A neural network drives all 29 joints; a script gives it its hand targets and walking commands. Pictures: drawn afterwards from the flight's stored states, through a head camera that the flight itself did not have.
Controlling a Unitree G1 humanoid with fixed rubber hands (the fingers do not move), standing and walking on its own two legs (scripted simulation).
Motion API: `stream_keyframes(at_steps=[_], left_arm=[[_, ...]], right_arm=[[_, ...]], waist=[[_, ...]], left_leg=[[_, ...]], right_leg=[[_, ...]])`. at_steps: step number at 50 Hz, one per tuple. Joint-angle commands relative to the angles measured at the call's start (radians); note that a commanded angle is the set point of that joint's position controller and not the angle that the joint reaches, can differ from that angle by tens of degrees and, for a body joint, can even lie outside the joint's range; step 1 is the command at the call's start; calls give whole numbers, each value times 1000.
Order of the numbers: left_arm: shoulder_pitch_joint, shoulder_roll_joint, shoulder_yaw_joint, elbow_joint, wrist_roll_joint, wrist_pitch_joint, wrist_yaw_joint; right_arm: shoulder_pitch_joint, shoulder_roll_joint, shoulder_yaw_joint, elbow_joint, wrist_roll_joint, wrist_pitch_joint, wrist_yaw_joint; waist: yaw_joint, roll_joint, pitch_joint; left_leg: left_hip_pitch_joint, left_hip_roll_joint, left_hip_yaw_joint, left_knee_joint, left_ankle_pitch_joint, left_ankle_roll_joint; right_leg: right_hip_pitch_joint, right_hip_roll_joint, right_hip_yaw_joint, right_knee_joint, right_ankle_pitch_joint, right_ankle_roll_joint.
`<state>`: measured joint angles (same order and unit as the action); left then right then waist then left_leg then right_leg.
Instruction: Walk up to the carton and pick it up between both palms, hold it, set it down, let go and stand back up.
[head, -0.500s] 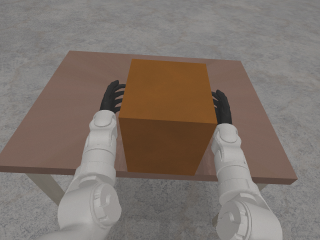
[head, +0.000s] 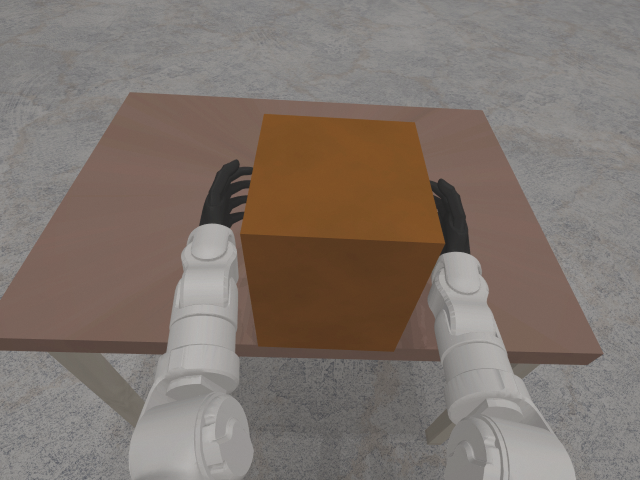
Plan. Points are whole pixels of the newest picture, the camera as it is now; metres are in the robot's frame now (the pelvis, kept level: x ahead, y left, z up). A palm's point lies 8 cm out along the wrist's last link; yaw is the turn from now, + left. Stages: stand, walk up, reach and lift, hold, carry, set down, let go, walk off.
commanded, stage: reach and lift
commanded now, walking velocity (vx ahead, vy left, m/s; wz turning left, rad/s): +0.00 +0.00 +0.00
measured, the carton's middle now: (332, 239) +0.44 -0.01 +0.06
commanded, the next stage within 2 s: none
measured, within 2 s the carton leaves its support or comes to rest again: leaves its support in 0.66 s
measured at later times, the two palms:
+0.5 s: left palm (212, 234) +0.39 +0.14 +0.12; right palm (451, 251) +0.38 -0.15 +0.11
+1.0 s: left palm (184, 241) +0.35 +0.15 +0.16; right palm (461, 256) +0.34 -0.14 +0.15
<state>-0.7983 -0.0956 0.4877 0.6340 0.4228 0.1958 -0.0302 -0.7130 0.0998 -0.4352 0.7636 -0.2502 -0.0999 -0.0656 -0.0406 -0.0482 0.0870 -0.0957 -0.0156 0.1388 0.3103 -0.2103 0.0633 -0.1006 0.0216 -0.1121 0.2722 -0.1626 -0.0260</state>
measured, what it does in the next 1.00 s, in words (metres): shifts its weight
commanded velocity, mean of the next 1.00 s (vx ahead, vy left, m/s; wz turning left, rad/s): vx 0.00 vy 0.00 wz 0.00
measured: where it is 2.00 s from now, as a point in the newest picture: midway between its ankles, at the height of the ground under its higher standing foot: outside the picture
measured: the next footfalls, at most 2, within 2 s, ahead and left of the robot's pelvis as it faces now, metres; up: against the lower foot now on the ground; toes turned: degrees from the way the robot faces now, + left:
none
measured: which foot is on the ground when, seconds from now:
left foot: down 0.00-1.00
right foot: down 0.00-1.00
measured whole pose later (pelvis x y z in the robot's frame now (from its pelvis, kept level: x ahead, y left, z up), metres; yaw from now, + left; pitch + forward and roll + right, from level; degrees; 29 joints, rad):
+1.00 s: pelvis -0.06 -0.01 +0.00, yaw +2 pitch -5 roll +0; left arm -0.92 0.00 0.42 0.79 0.36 0.43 0.04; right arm -0.85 0.07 -0.49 0.96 -0.22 0.03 -0.08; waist -0.04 -0.09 0.02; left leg -0.09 -0.03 0.11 0.29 -0.12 0.07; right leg -0.09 0.00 -0.14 0.28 -0.10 -0.03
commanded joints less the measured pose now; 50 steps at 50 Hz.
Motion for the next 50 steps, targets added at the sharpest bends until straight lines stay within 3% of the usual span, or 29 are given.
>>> stream_keyframes(at_steps=[1,6,7,9,11,13,14,15,16,18,19,20,21,23,24,27,28,29,30,33,34,35,38,40,42,44,47,50], left_arm=[[-252,-349,-253,21,-13,61,-100],[-267,-357,-279,-37,-32,75,-98],[-251,-356,-277,-40,-30,75,-100],[-270,-358,-281,-28,-38,97,-108],[-277,-362,-303,-13,-53,114,-117],[-306,-367,-321,-56,-74,115,-121],[-296,-365,-326,-7,-67,139,-126],[-297,-379,-330,-68,-89,124,-127],[-312,-383,-349,-29,-88,134,-126],[-338,-409,-393,-71,-107,162,-120],[-375,-428,-415,-175,-143,128,-110],[-392,-415,-414,-151,-143,102,-101],[-360,-425,-402,-115,-126,86,-96],[-375,-428,-404,-55,-113,90,-91],[-434,-432,-431,-116,-136,80,-88],[-459,-414,-426,-84,-148,99,-96],[-514,-418,-438,-136,-175,91,-93],[-477,-410,-439,-69,-161,111,-97],[-556,-415,-441,-130,-185,101,-96],[-537,-436,-456,-68,-196,116,-85],[-602,-428,-467,-110,-215,110,-80],[-599,-414,-450,-85,-202,118,-76],[-702,-417,-435,-78,-218,114,-70],[-691,-371,-367,11,-194,141,-74],[-740,-345,-322,11,-181,145,-80],[-740,-347,-290,33,-167,147,-77],[-807,-357,-299,21,-168,138,-59],[-771,-356,-295,45,-158,167,-48]], right_arm=[[-400,346,282,-8,-6,-12,131],[-416,359,301,-39,10,-21,124],[-419,361,319,-59,13,-22,122],[-440,348,317,-48,14,-16,116],[-448,352,342,-50,19,3,108],[-475,367,366,-76,27,6,99],[-491,365,383,-44,31,26,101],[-488,384,389,-120,43,8,96],[-513,374,399,-79,47,9,95],[-516,367,412,-44,73,26,100],[-545,372,400,-154,90,-17,99],[-557,388,394,-135,72,-40,99],[-572,382,405,-140,75,-60,100],[-593,377,398,-86,59,-50,101],[-610,394,387,-108,72,-58,101],[-614,391,390,-71,84,-29,94],[-646,393,383,-97,88,-36,94],[-638,374,388,-62,93,-16,94],[-707,375,373,-107,95,-28,92],[-717,368,373,-68,124,-10,92],[-773,373,365,-99,131,-11,94],[-737,386,360,-44,126,11,95],[-825,385,305,-48,102,19,105],[-770,378,256,76,73,74,115],[-790,368,201,80,49,82,117],[-821,368,178,71,36,78,122],[-890,368,150,49,30,62,132],[-872,332,136,111,38,83,135]], waist=[[28,84,-390],[24,66,-432],[30,56,-445],[11,51,-417],[5,27,-447],[1,28,-463],[1,29,-444],[0,20,-490],[-7,29,-499],[-19,60,-514],[-16,63,-606],[-16,50,-623],[10,57,-647],[-4,52,-597],[-8,57,-633],[-25,35,-554],[-31,45,-569],[-31,61,-518],[-29,48,-546],[-28,68,-512],[-19,64,-558],[-24,61,-512],[-22,42,-542],[-18,7,-403],[-23,-12,-398],[0,-5,-429],[-1,37,-531],[-3,73,-487]], left_leg=[[146,51,-69,34,524,-64],[163,51,-73,46,568,-67],[140,44,-68,38,543,-61],[100,45,-70,14,490,-57],[98,40,-75,13,464,-49],[81,31,-77,10,444,-51],[68,31,-76,-4,410,-47],[61,24,-68,10,441,-46],[59,24,-77,2,443,-55],[141,39,-89,22,504,-72],[172,40,-90,48,576,-82],[162,39,-90,58,608,-88],[172,38,-92,58,619,-87],[153,39,-93,40,515,-79],[149,40,-88,46,519,-85],[108,33,-91,24,416,-69],[95,33,-97,21,404,-75],[96,28,-94,4,365,-69],[84,27,-97,0,325,-72],[153,33,-104,4,315,-78],[152,32,-101,6,289,-79],[155,32,-100,-6,247,-72],[106,38,-99,-43,99,-60],[62,42,-101,-82,-35,-35],[52,37,-89,-92,-121,-28],[39,39,-86,-96,-109,-29],[92,36,-78,-86,-54,-42],[144,50,-86,-87,-24,-56]], right_leg=[[151,-8,13,37,455,51],[162,-6,11,39,484,49],[196,-9,15,37,518,51],[237,-14,17,44,513,57],[263,-22,23,56,585,66],[297,-25,26,70,631,72],[307,-28,27,65,617,68],[336,-24,29,80,675,77],[335,-30,31,83,673,77],[281,-15,14,74,640,67],[254,-8,6,82,673,69],[249,-9,2,81,673,66],[266,-9,4,75,674,69],[284,-15,3,65,640,56],[278,-9,-6,71,633,61],[308,-18,11,57,588,63],[310,-24,12,64,578,63],[315,-30,18,46,554,62],[305,-32,12,52,515,63],[235,-23,4,23,412,55],[220,-22,-1,18,359,50],[210,-28,5,12,316,51],[170,-35,3,-6,160,43],[132,-47,12,-39,4,41],[113,-65,29,-52,-91,43],[118,-66,27,-47,-90,41],[108,-52,15,-37,-70,44],[110,-35,-5,-37,-58,39]])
